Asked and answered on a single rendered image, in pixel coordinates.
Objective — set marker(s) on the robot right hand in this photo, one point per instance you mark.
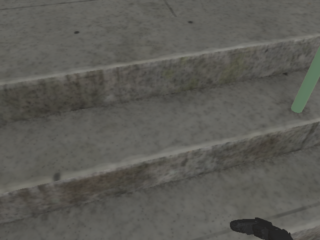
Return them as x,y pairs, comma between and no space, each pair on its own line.
260,228

